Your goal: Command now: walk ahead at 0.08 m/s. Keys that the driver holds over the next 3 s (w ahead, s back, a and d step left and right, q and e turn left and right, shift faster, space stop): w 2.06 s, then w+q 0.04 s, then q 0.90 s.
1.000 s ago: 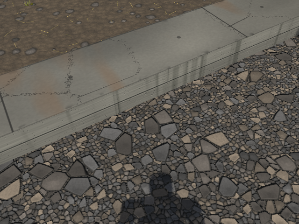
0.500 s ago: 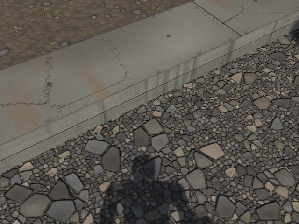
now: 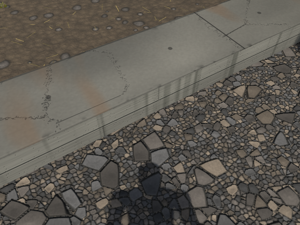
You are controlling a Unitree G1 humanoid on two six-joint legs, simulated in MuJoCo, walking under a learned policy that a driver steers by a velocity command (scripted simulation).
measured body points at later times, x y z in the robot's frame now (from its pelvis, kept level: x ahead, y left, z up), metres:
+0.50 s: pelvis +0.16 +0.04 +0.01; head +0.16 +0.05 +0.46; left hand +0.28 +0.30 -0.12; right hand +0.11 -0.20 -0.13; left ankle +0.09 +0.11 -0.74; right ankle +0.23 -0.12 -0.65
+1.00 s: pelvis +0.44 -0.02 +0.01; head +0.46 -0.02 +0.46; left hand +0.49 +0.24 -0.13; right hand +0.54 -0.29 -0.12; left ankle +0.47 +0.14 -0.65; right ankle +0.47 -0.10 -0.74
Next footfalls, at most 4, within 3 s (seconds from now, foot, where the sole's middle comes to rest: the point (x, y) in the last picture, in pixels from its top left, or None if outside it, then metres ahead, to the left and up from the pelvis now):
0.78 right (180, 221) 0.51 -0.10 -0.77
1.28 left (134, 173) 0.74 0.11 -0.77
1.78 right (170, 137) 0.96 -0.08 -0.77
2.34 left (142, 78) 1.23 0.07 -0.59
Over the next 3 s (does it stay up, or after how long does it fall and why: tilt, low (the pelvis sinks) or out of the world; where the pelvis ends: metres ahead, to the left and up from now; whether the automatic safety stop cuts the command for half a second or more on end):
stays up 1.34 0.02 0.17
